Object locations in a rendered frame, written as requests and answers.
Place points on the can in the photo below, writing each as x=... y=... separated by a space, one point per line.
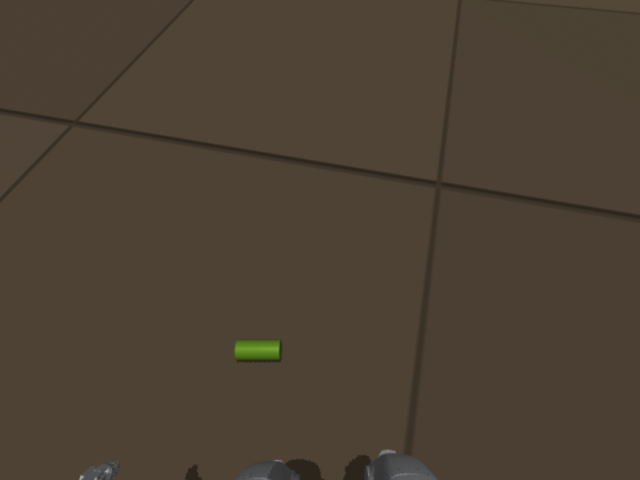
x=258 y=349

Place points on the left robot hand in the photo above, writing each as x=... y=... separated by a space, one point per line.
x=105 y=471

